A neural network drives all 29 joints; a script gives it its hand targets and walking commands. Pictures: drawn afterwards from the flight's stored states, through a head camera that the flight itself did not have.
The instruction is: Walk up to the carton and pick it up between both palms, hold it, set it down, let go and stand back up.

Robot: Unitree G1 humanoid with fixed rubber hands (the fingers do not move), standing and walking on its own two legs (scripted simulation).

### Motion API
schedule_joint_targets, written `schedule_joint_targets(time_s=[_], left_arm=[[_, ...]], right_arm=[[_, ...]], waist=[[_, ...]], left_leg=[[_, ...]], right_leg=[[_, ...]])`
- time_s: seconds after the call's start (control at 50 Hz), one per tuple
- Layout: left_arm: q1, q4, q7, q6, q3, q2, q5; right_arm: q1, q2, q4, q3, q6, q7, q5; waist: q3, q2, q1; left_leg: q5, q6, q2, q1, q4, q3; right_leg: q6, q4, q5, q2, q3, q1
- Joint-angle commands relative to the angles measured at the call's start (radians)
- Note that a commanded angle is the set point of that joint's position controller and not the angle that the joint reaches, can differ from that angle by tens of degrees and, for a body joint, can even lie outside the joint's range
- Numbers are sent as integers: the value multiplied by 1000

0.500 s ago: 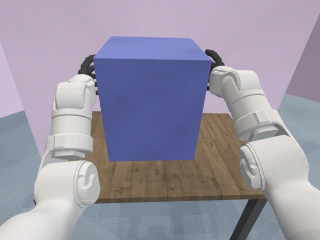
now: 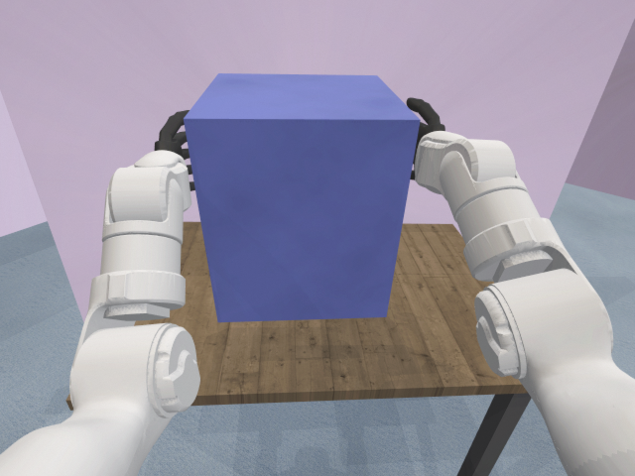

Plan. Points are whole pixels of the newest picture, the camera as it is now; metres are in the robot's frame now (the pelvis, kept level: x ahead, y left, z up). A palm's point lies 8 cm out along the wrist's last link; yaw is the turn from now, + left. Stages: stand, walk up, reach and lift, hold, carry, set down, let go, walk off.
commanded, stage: hold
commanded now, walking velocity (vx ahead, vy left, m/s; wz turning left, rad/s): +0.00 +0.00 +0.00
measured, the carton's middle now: (301, 193) +0.39 +0.01 +0.26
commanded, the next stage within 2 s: none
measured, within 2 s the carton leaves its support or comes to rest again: neither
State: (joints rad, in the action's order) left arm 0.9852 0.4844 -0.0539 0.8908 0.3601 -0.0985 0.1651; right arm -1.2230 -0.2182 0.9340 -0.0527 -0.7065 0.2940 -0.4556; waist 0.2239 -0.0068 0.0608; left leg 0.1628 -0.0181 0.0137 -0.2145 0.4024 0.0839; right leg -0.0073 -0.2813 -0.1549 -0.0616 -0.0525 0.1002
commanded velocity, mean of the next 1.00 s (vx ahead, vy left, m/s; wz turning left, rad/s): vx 0.00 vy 0.00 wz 0.00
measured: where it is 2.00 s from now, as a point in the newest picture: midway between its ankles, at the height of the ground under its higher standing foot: outside the picture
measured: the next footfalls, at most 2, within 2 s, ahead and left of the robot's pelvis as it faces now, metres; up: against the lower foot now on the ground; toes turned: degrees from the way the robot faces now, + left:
none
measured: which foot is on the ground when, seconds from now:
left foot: down 0.00-1.00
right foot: down 0.00-1.00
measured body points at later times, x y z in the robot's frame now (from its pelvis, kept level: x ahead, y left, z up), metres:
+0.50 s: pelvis +0.00 +0.00 +0.00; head -0.10 +0.01 +0.44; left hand +0.38 +0.16 +0.30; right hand +0.39 -0.14 +0.33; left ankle +0.04 +0.12 -0.75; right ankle +0.00 -0.12 -0.75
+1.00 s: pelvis +0.00 +0.00 +0.00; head -0.10 +0.02 +0.44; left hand +0.38 +0.16 +0.30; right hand +0.38 -0.14 +0.33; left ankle +0.04 +0.12 -0.75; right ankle +0.00 -0.12 -0.75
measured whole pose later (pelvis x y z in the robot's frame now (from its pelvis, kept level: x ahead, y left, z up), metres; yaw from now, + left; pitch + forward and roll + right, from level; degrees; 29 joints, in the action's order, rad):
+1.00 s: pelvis +0.00 +0.00 +0.00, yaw +0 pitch -1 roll -2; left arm 1.00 0.51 -0.05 0.88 0.36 -0.11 0.16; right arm -1.23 -0.22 0.94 -0.05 -0.71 0.29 -0.45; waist 0.24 0.00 0.06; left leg 0.16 -0.02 0.01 -0.22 0.40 0.09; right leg -0.01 -0.28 -0.16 -0.06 -0.05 0.10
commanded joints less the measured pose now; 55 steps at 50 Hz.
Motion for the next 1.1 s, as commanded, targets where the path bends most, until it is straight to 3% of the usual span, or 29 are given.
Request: schedule_joint_targets(time_s=[0.0,0.08,0.12,0.16,0.2,0.22,0.28,0.3,0.36,0.38,0.4,0.44,0.46,0.54,0.58,0.6,0.68,0.72,0.76,0.78,0.8,0.82,0.86,0.88,0.9,0.94,1.0,1.04,1.08], left_arm=[[946,-189,142,-103,-360,524,-220],[919,-111,152,-98,-301,493,-198],[928,-159,147,-97,-338,529,-196],[922,-156,148,-97,-339,522,-190],[946,-193,150,-103,-329,499,-199],[909,-167,149,-99,-334,518,-201],[963,-175,146,-105,-315,485,-199],[941,-176,147,-101,-331,509,-195],[916,-132,145,-96,-344,528,-198],[926,-124,146,-99,-321,523,-199],[933,-143,149,-103,-325,522,-199],[962,-191,146,-109,-313,489,-204],[913,-186,148,-106,-336,504,-213],[919,-178,149,-95,-337,513,-191],[946,-134,155,-99,-312,492,-179],[954,-158,153,-100,-350,520,-205],[969,-154,150,-104,-348,518,-215],[969,-156,149,-107,-331,499,-214],[943,-178,144,-110,-325,514,-215],[949,-210,143,-109,-332,511,-211],[889,-159,145,-100,-306,494,-182],[912,-179,151,-100,-314,490,-202],[925,-163,152,-97,-311,492,-195],[949,-185,150,-100,-347,503,-213],[937,-126,154,-95,-330,507,-200],[921,-159,153,-96,-345,518,-197],[947,-100,155,-97,-285,487,-175],[960,-184,150,-103,-340,525,-204],[931,-180,149,-103,-344,521,-204]], right_arm=[[-752,654,-365,-71,29,-165,-164],[-756,654,-337,-69,23,-158,-158],[-745,648,-332,-61,26,-162,-168],[-719,633,-321,-56,27,-162,-175],[-746,671,-352,-84,28,-159,-174],[-748,652,-365,-85,26,-157,-177],[-768,664,-354,-91,24,-161,-167],[-747,649,-332,-79,25,-162,-169],[-728,631,-321,-56,25,-164,-159],[-760,643,-327,-60,28,-166,-163],[-759,652,-332,-64,34,-163,-169],[-778,680,-368,-98,32,-161,-182],[-754,675,-400,-106,31,-155,-185],[-711,656,-342,-79,20,-152,-171],[-752,658,-310,-70,22,-158,-155],[-754,656,-333,-62,30,-160,-154],[-790,646,-339,-62,27,-162,-163],[-741,653,-307,-49,23,-166,-145],[-765,683,-361,-90,31,-166,-170],[-752,677,-369,-95,28,-161,-181],[-749,686,-372,-121,22,-155,-183],[-755,676,-388,-114,22,-149,-181],[-745,656,-353,-88,21,-154,-170],[-732,654,-350,-79,19,-154,-162],[-768,652,-354,-67,24,-153,-162],[-727,664,-337,-65,23,-153,-171],[-760,659,-298,-68,19,-159,-164],[-746,668,-333,-77,29,-160,-170],[-746,670,-364,-92,31,-153,-189]], waist=[[376,-45,17],[336,-16,-1],[352,-74,10],[361,-84,20],[392,-53,-3],[382,-46,9],[380,-35,-8],[343,-70,5],[341,-61,22],[338,-41,-2],[355,-62,3],[400,-27,-13],[415,-25,-1],[330,-65,17],[296,-39,1],[339,-65,24],[354,-69,8],[349,-41,17],[411,-29,-9],[424,-42,0],[410,-15,-19],[428,-3,-4],[362,-19,-1],[366,-38,28],[334,-34,12],[339,-68,19],[283,-37,-7],[373,-62,8],[390,-65,5]], left_leg=[[-174,-48,-31,178,-31,-27],[-145,-34,-42,159,-37,-46],[-169,-51,-38,161,-33,-35],[-168,-51,-37,178,-30,-34],[-187,-41,-43,183,-22,-40],[-194,-39,-49,184,-25,-44],[-196,-36,-42,181,-17,-38],[-193,-49,-39,175,-24,-34],[-152,-53,-29,169,-39,-33],[-148,-45,-33,151,-42,-32],[-156,-44,-40,164,-37,-38],[-224,-34,-49,176,-12,-37],[-256,-35,-53,186,-1,-41],[-194,-43,-44,177,-27,-37],[-121,-37,-43,154,-40,-43],[-132,-44,-37,168,-39,-32],[-153,-52,-37,154,-35,-32],[-128,-43,-34,157,-40,-34],[-179,-32,-43,174,-30,-35],[-226,-41,-44,187,-16,-38],[-238,-31,-52,185,-3,-48],[-240,-28,-54,191,-4,-45],[-180,-32,-40,173,-24,-39],[-158,-44,-39,164,-28,-39],[-124,-41,-40,144,-35,-39],[-160,-43,-44,164,-29,-38],[-129,-31,-47,142,-45,-44],[-198,-45,-47,175,-29,-44],[-222,-46,-50,173,-16,-39]], right_leg=[[52,26,182,-26,15,-39],[58,36,155,-21,16,-37],[50,19,172,-31,23,-48],[52,29,170,-25,16,-35],[59,24,185,-21,18,-54],[65,30,204,-22,20,-47],[60,21,184,-27,19,-36],[54,23,175,-28,19,-30],[49,34,148,-29,15,-35],[50,34,133,-31,18,-33],[55,32,143,-25,17,-36],[62,19,212,-29,18,-65],[65,19,269,-28,16,-80],[59,27,193,-20,15,-38],[59,40,119,-20,16,-8],[54,25,137,-23,21,-12],[50,27,141,-30,15,-24],[53,30,137,-23,13,-28],[53,24,178,-28,17,-48],[58,17,221,-31,18,-71],[67,17,249,-32,17,-87],[68,15,263,-28,14,-87],[58,28,177,-24,12,-31],[57,23,173,-26,17,-48],[60,32,137,-22,15,-22],[57,27,174,-18,19,-32],[59,37,112,-20,17,-1],[54,21,186,-25,19,-46],[57,17,221,-27,15,-60]])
